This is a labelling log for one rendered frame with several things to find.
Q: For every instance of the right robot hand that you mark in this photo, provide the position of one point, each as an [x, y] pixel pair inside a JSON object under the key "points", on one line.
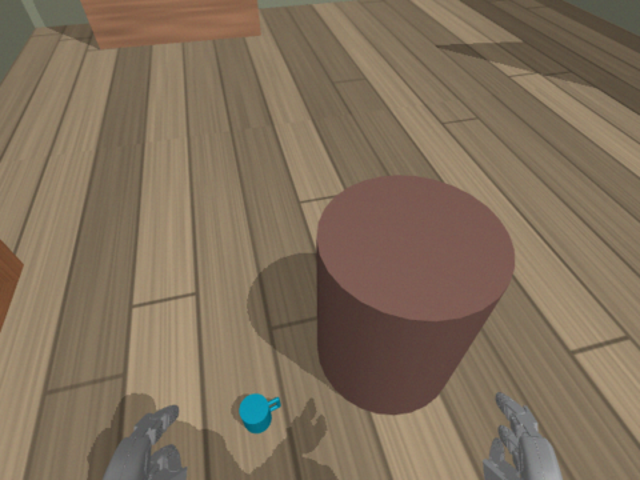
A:
{"points": [[533, 455]]}

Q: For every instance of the left robot hand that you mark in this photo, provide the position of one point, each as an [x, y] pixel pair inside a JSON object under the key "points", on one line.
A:
{"points": [[132, 460]]}

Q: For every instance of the mug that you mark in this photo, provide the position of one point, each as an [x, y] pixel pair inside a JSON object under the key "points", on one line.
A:
{"points": [[255, 412]]}

